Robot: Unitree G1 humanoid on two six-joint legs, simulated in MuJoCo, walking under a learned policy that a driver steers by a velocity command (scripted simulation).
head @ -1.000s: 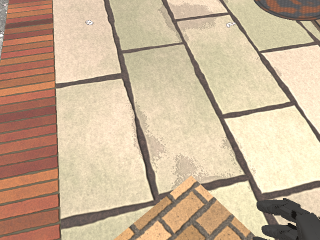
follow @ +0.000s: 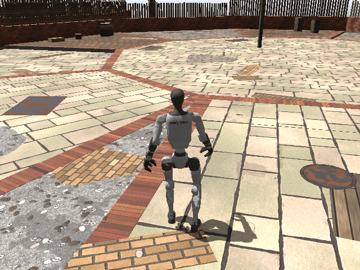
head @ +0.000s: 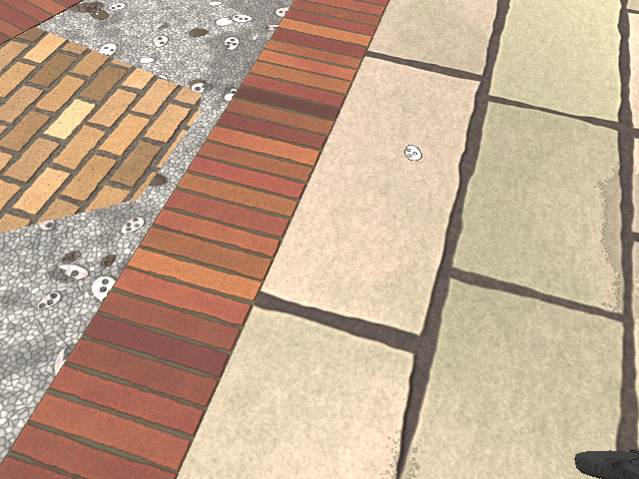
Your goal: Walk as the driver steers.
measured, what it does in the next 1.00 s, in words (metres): walks ahead: right foot, then left foot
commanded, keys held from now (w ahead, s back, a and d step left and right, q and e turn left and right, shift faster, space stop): shift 0.24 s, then w+shift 0.26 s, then w+e+shift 0.50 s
